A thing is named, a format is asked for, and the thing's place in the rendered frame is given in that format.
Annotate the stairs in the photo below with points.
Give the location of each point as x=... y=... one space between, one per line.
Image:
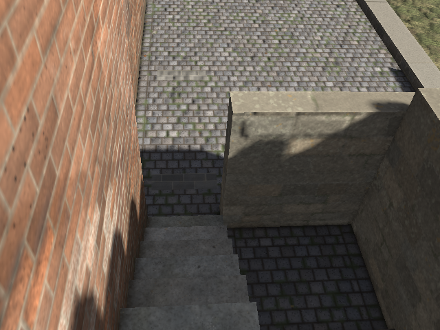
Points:
x=187 y=278

